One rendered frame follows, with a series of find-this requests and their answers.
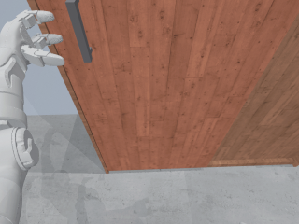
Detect wardrobe door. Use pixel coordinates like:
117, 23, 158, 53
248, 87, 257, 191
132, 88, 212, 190
36, 0, 299, 171
211, 13, 299, 161

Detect robot left upper arm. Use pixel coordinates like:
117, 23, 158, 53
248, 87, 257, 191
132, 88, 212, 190
0, 127, 39, 224

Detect handle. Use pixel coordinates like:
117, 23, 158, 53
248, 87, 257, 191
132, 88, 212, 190
65, 0, 93, 63

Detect robot left hand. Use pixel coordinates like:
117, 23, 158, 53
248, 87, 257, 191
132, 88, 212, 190
0, 9, 65, 67

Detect robot left forearm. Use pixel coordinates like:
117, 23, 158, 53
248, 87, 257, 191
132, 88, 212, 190
0, 48, 28, 131

